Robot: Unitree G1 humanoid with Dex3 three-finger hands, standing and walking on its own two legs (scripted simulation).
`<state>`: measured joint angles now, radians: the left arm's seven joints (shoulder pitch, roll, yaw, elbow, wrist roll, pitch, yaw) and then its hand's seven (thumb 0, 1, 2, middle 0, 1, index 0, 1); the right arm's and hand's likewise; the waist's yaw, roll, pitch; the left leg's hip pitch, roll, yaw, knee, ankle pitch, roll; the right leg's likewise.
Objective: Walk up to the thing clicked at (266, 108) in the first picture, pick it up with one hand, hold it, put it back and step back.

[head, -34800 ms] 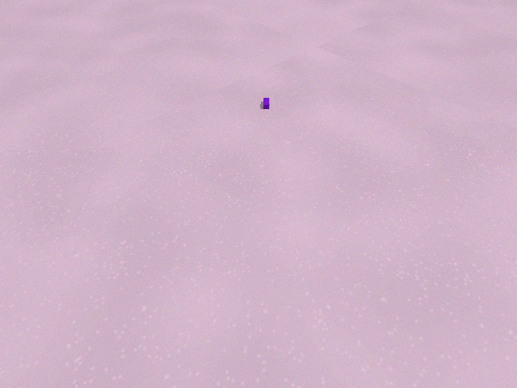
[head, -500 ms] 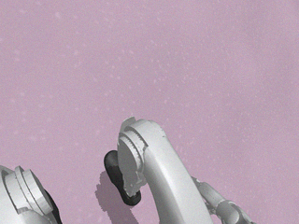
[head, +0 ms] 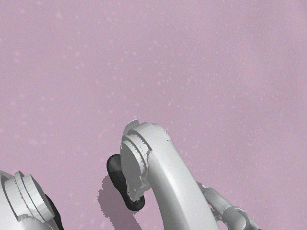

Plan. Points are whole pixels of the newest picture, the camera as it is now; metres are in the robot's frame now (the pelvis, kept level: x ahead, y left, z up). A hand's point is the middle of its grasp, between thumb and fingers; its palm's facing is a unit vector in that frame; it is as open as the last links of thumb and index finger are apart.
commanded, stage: rest palm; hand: left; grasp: from above
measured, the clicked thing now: out of the picture +0.48 +0.41 -0.29
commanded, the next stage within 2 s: go down in 1.40 s
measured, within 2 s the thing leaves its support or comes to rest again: neither
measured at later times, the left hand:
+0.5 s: hand out of the picture +0.45 +0.40 -0.23, palm faces -0.45 -0.14 -0.88, open 11.6 cm
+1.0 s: hand out of the picture +0.45 +0.40 -0.23, palm faces -0.44 -0.14 -0.89, open 11.9 cm
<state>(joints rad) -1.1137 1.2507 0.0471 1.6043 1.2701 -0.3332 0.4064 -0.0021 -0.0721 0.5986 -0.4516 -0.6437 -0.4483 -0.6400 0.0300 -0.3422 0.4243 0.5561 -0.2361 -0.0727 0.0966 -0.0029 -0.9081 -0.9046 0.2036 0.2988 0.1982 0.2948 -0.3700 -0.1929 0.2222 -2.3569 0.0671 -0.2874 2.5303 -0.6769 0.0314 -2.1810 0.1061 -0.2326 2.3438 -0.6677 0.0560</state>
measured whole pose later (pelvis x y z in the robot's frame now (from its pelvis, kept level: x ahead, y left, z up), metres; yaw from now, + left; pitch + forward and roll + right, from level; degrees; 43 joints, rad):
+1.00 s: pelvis +0.00 +0.00 +0.00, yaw +0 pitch +26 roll -17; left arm -1.12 1.25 0.04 1.61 1.27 -0.33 0.43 0.00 -0.13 0.64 -0.39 -0.71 -0.39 -0.70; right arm 0.02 -0.34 0.43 0.56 -0.24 -0.07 0.10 0.00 -0.90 -0.90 0.20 0.30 0.20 0.29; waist -0.37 -0.19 0.21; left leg -2.35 0.07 -0.29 2.53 -0.68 0.03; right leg -2.18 0.11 -0.24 2.34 -0.67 0.05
